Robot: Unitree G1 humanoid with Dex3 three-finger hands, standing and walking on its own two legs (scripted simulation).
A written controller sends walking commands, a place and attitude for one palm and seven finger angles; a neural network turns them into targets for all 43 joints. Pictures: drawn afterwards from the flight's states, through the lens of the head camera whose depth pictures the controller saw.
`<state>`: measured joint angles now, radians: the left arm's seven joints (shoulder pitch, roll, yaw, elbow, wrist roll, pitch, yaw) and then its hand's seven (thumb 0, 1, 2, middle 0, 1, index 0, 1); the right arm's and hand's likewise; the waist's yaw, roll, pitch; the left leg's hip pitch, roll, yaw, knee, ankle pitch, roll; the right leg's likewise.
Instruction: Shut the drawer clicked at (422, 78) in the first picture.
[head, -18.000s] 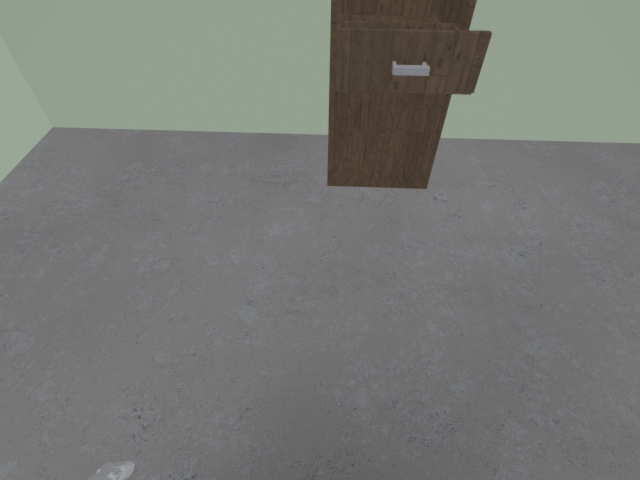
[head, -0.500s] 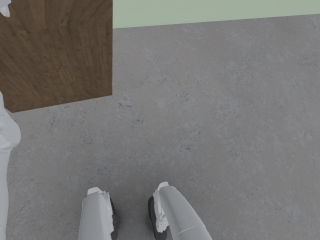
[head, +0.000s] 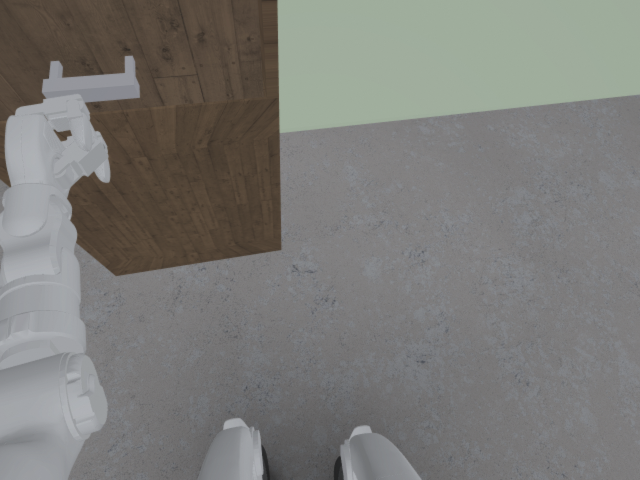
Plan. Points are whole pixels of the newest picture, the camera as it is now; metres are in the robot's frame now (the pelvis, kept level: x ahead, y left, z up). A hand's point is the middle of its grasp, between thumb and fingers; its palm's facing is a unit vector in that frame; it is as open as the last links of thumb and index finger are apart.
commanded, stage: draw the hand back to the body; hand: left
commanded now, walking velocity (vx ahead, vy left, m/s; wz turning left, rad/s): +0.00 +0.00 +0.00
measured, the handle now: (93, 77) +0.62 +0.26 +0.04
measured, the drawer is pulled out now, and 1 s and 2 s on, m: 0.00 0.00 0.00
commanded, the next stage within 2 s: step back with the hand held close in 1.18 s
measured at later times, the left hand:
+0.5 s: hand (2, 283) +0.31 +0.23 +0.14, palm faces +0.26 -0.93 -0.24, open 3.3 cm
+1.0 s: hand out of the picture +0.17 +0.23 +0.24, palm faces +0.43 -0.81 -0.40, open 3.3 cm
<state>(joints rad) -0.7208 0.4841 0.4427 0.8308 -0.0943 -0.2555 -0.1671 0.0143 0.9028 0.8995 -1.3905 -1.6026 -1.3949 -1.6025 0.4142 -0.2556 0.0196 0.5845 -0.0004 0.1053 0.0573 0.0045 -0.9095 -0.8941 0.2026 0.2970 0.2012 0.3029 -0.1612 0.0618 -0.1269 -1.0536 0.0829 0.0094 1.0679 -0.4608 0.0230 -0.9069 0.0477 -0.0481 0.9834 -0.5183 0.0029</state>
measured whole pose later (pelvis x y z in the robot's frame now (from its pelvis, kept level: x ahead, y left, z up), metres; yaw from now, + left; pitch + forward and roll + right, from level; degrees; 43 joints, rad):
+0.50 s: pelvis +0.00 +0.00 +0.06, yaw +4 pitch +5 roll -1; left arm -0.05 0.31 0.17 0.20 -0.09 -0.07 0.03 0.02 0.90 0.90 -1.40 -1.60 -1.40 -1.60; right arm 0.19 -0.24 0.03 0.52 0.06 0.07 -0.06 0.01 -0.91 -0.89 0.20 0.30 0.20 0.30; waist 0.00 0.05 -0.08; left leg -0.45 0.01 0.03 0.69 -0.33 0.02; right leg -0.32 0.00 -0.02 0.65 -0.41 0.01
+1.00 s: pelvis +0.00 -0.01 +0.08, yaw +4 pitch -4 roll +0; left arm 0.52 0.34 0.28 -0.45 -0.08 -0.10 0.09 0.01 0.90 0.90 -1.40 -1.60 -1.40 -1.60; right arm 0.20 -0.25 0.03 0.60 0.02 -0.06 -0.07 0.01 -0.91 -0.89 0.20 0.30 0.20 0.30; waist 0.06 0.08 0.01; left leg -0.16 0.02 0.03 0.45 -0.22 0.00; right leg -0.03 0.01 -0.02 0.39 -0.29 -0.01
